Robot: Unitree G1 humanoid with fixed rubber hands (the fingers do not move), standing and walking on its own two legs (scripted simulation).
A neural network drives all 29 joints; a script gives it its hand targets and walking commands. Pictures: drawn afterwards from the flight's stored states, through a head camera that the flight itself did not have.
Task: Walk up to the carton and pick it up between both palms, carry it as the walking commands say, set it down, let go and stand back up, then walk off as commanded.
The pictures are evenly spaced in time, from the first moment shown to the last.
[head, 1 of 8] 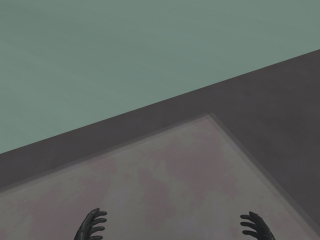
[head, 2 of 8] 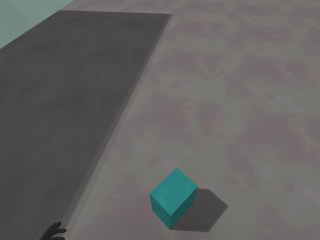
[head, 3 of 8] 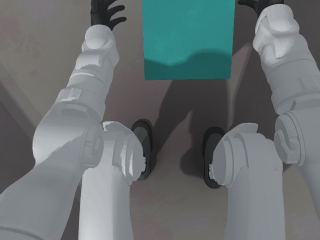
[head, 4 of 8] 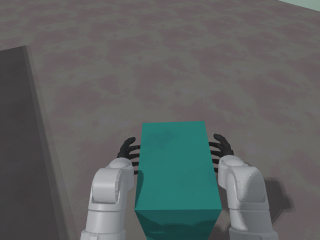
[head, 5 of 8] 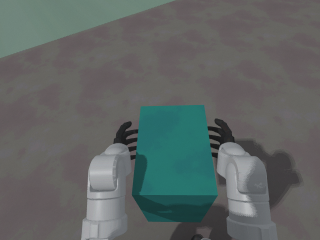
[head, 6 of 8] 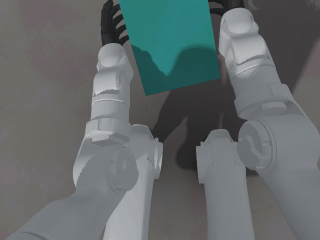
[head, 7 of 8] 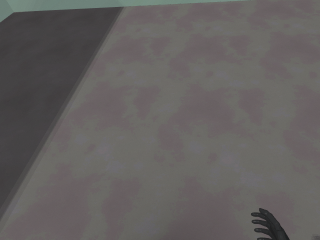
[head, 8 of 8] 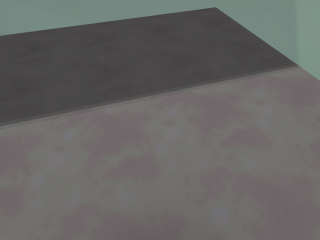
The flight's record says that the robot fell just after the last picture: no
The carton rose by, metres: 0.66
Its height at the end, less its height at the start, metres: -0.06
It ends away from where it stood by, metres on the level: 3.50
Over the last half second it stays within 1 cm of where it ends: yes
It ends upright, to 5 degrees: no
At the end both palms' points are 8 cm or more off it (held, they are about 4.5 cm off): yes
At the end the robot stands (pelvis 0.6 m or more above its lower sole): yes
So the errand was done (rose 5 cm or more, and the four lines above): no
